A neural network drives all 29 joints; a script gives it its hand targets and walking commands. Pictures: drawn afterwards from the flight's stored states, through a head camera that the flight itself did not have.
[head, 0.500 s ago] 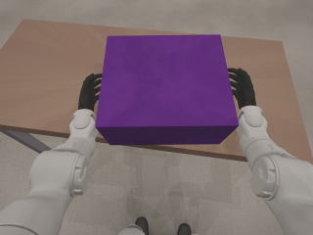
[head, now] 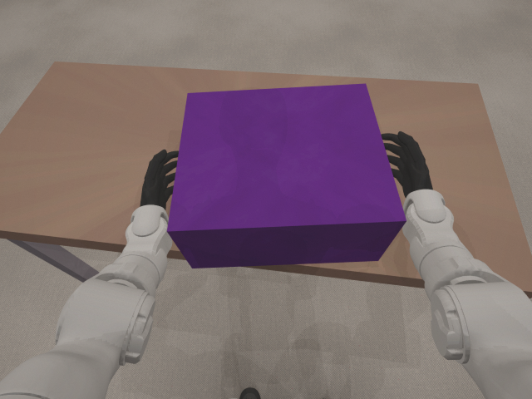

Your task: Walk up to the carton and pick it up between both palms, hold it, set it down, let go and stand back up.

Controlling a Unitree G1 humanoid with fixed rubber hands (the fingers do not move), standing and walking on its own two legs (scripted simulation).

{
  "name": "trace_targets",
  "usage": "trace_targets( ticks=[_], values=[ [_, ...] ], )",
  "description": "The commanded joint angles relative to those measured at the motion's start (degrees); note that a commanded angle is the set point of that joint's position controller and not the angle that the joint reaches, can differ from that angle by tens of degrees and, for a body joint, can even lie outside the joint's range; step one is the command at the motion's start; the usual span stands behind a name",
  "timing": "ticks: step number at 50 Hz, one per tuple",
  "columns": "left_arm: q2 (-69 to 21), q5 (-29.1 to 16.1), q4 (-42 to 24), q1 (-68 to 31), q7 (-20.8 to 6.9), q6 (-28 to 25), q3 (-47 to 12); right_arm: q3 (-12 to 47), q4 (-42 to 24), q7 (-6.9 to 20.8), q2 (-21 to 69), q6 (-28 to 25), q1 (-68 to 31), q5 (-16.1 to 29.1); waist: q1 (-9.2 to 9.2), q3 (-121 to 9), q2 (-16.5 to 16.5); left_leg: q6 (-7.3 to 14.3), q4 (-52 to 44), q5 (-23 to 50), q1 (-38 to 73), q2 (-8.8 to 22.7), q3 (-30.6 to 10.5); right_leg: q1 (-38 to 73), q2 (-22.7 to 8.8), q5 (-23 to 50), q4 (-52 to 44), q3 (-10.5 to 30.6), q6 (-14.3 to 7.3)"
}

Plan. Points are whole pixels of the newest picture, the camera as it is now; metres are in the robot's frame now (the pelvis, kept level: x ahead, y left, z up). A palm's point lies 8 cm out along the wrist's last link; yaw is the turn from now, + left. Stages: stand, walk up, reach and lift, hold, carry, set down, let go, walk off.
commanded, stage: reach and lift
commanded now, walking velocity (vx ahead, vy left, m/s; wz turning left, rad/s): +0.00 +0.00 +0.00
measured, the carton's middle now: (280, 174) +0.47 +0.03 +0.00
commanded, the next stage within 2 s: none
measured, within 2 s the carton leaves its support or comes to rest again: leaves its support in 0.08 s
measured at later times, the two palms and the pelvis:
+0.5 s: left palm (140, 166) +0.39 +0.21 +0.12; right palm (468, 152) +0.41 -0.20 +0.15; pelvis -0.01 -0.01 +0.01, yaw +2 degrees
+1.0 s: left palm (139, 181) +0.36 +0.20 +0.13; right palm (483, 173) +0.38 -0.21 +0.15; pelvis +0.00 -0.01 +0.02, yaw +2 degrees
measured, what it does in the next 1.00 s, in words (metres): stands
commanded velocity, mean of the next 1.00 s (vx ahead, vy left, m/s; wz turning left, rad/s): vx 0.00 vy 0.00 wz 0.00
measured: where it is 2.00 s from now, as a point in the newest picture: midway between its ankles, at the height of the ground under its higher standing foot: outside the picture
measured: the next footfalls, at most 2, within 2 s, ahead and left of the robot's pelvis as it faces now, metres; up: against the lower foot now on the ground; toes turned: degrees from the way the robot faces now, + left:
none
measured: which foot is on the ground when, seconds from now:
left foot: down 0.00-1.00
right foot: down 0.00-1.00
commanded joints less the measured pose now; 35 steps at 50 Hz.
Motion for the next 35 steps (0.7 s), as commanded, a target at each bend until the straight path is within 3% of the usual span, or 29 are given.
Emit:
trace_targets(
  ticks=[1, 6, 10, 15, 19, 24, 26, 29, 31, 35],
  values=[
    [-38.1, 3.8, -30.1, -46.5, -8.2, -2.9, -15.2, 15.8, -25.1, 8.7, 41.0, -0.2, -32.8, -3.1, -2.62, -48.2, -1.1, -5.0, 4.5, 32.0, 30.3, -1.9, -5.8, 19.7, 3.9, 26.1, 3.5, 3.6, 2.3],
    [-40.0, 0.8, -40.5, -47.8, -7.2, 0.8, -19.2, 20.6, -34.7, 8.2, 43.1, 5.1, -32.5, 1.6, -3.41, -48.4, -1.6, -4.9, 4.2, 32.1, 31.5, -2.2, -7.6, 22.1, 4.0, 27.0, 3.6, 4.4, 2.3],
    [-38.7, 0.3, -45.8, -49.3, -7.0, 4.8, -19.2, 21.1, -38.9, 7.6, 43.2, 10.3, -31.9, 3.8, -3.87, -44.5, -2.0, -4.0, 1.5, 25.9, 30.1, -2.9, -7.9, 24.4, 3.2, 23.2, 2.5, 5.5, 2.0],
    [-35.8, 3.0, -44.4, -49.5, -7.7, 9.7, -14.4, 18.3, -39.2, 7.0, 42.4, 14.8, -32.5, 3.3, -3.45, -35.8, -4.1, -2.0, -3.0, 15.8, 27.4, -3.5, -7.4, 28.5, 1.5, 17.9, 0.4, 6.7, 1.9],
    [-33.2, 6.6, -39.7, -46.4, -9.2, 14.3, -8.7, 13.8, -35.9, 6.3, 39.9, 17.9, -32.0, 1.7, -3.17, -26.7, -5.1, -1.6, -6.5, 11.2, 28.5, -3.5, -7.1, 30.7, 0.7, 12.7, -2.4, 6.9, 1.2],
    [-31.2, 11.4, -38.5, -42.7, -10.7, 18.7, -2.6, 9.0, -31.2, 6.4, 37.8, 20.1, -28.8, 0.5, -2.91, -18.9, -4.1, -1.7, -10.2, 8.7, 33.0, -3.0, -6.2, 32.4, 0.4, 7.9, -5.7, 6.0, 0.3],
    [-33.0, 12.4, -41.0, -40.5, -10.4, 20.3, -3.6, 9.2, -33.2, 6.6, 37.4, 20.0, -28.9, 1.0, -2.64, -19.6, -1.5, -2.4, -10.0, 11.6, 36.9, -2.7, -5.8, 32.3, 0.9, 8.5, -6.6, 5.3, 0.0],
    [-33.7, 13.2, -44.4, -39.3, -9.5, 22.8, -3.7, 8.6, -34.8, 7.2, 35.6, 20.5, -28.7, 1.0, -2.56, -18.3, -0.5, -3.4, -10.4, 12.4, 41.0, -2.4, -5.6, 30.3, 1.7, 5.2, -8.3, 4.0, -0.6],
    [-36.9, 11.6, -50.9, -40.1, -8.3, 24.0, -7.3, 10.3, -37.9, 8.0, 36.6, 20.2, -29.5, 2.3, -3.07, -22.1, 1.3, -4.2, -10.0, 14.7, 44.4, -2.0, -6.3, 29.1, 2.5, 6.2, -8.1, 3.5, -1.0],
    [-39.0, 9.6, -59.4, -40.4, -6.0, 26.8, -11.7, 12.0, -43.9, 8.5, 36.3, 21.1, -30.0, 2.8, -3.82, -25.2, 0.4, -4.4, -9.5, 14.5, 46.2, -2.0, -7.0, 27.7, 3.0, 6.4, -8.7, 3.3, -1.1]
  ],
)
